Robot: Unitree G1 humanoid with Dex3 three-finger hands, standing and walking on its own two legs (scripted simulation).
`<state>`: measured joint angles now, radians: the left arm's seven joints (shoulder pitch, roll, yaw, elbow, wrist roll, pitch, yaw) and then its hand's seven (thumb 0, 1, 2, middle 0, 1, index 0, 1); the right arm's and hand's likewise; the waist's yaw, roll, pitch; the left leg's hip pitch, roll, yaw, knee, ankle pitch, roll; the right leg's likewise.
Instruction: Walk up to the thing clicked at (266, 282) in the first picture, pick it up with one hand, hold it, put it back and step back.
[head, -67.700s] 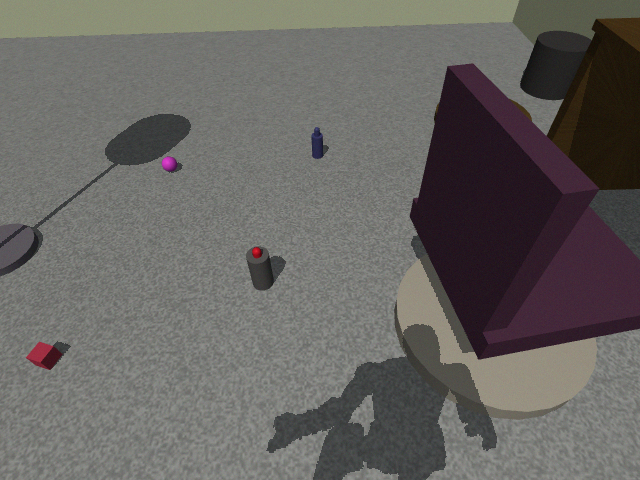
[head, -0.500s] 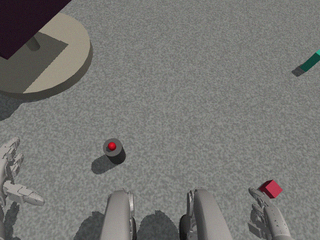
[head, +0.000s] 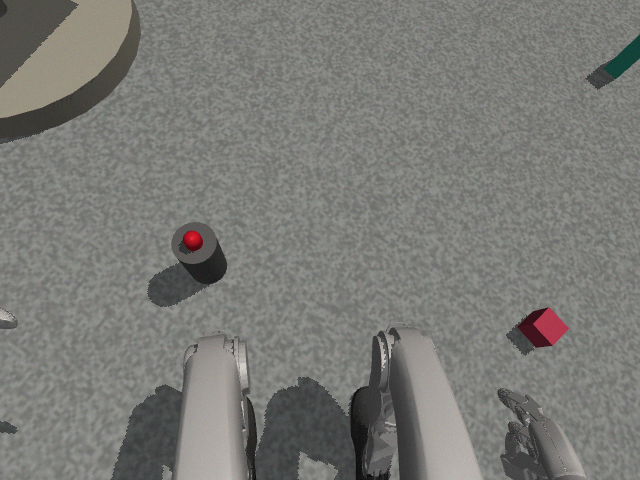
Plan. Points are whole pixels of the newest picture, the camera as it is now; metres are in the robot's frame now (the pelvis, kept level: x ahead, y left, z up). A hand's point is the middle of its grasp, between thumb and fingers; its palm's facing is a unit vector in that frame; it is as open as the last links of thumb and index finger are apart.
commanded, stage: go down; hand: left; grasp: from the side
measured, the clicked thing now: (200, 253) +0.49 +0.21 -0.38
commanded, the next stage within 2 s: approach in 1.26 s
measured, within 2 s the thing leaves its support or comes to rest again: neither
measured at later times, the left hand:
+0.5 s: hand out of the picture +0.40 +0.39 -0.06, palm faces +0.16 -0.98 -0.13, open 17.2 cm
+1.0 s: hand out of the picture +0.41 +0.40 -0.07, palm faces +0.16 -0.98 -0.12, open 17.2 cm
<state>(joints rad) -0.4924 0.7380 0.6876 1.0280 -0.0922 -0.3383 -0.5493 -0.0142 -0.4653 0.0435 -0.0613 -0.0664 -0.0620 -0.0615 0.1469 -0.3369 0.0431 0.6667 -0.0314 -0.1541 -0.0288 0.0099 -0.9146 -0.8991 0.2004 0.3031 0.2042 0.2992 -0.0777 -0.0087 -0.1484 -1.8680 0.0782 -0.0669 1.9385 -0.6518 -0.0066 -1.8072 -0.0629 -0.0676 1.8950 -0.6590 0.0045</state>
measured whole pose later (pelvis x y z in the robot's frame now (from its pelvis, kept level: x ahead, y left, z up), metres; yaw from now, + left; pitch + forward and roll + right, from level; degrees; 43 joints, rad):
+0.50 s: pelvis -0.01 +0.00 -0.06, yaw -1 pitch +33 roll -6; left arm -0.63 0.85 0.76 1.08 -0.10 -0.33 -0.64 -0.01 -0.47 0.05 -0.05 -0.04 -0.04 -0.04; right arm 0.13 -0.35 0.08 0.69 -0.05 -0.16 -0.02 0.01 -0.92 -0.90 0.20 0.30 0.20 0.30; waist -0.09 -0.01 -0.11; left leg -2.05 0.07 -0.10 2.14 -0.67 -0.01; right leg -1.98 -0.06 -0.07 2.08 -0.68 0.00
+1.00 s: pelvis -0.01 +0.00 -0.09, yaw -2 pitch +33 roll -6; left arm -0.69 0.91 0.77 1.12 -0.11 -0.33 -0.66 -0.01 -0.46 0.08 -0.05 -0.05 -0.04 -0.06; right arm 0.15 -0.36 0.10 0.70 -0.05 -0.14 -0.01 0.01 -0.92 -0.90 0.20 0.30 0.20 0.30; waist -0.10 -0.02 -0.10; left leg -2.12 0.07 -0.11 2.21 -0.67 0.00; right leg -2.04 -0.06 -0.07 2.15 -0.68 0.01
